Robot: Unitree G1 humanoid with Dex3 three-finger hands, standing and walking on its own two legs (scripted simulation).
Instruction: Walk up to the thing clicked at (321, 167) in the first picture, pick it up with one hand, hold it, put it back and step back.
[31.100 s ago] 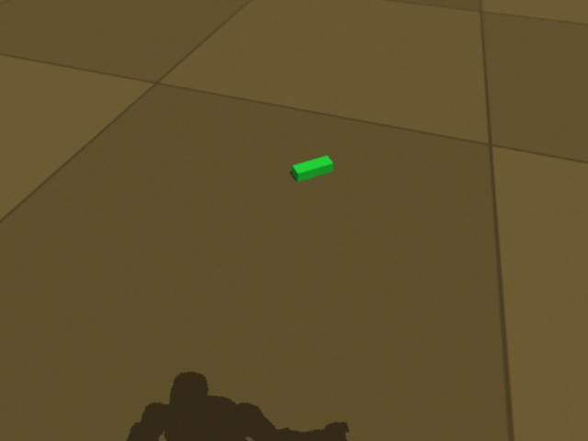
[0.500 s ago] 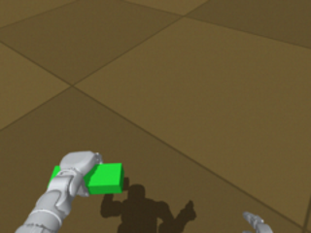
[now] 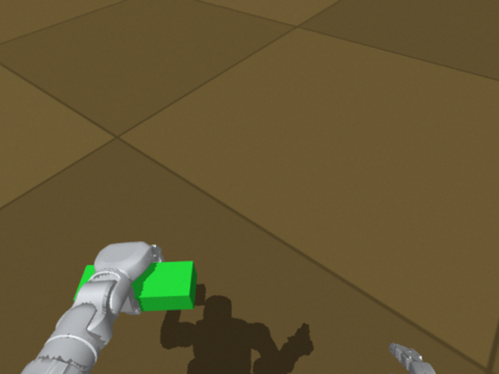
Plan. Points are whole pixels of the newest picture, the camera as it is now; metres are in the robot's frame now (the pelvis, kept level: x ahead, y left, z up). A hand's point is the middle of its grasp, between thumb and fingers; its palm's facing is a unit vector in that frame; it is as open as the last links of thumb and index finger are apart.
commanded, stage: hold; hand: left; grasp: from above
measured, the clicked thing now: (140, 287) +0.30 +0.22 -0.08
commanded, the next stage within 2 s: crouch in 0.14 s
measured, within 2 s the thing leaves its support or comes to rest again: neither
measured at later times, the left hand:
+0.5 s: hand (136, 297) +0.28 +0.22 -0.07, palm faces -0.46 -0.04 -0.89, open 9.7 cm
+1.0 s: hand (163, 315) +0.33 +0.24 -0.31, palm faces -0.42 +0.03 -0.91, open 9.7 cm
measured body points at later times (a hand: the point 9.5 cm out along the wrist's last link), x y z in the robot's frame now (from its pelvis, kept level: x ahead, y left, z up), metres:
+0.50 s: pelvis -0.01 +0.00 +0.00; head +0.02 -0.01 +0.44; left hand +0.30 +0.22 -0.02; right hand +0.13 -0.26 -0.12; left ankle +0.01 +0.12 -0.74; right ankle +0.00 -0.13 -0.74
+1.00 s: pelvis -0.06 +0.00 -0.19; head +0.09 +0.02 +0.24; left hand +0.35 +0.24 -0.26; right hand -0.01 -0.28 -0.31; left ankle +0.01 +0.12 -0.74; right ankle +0.00 -0.13 -0.74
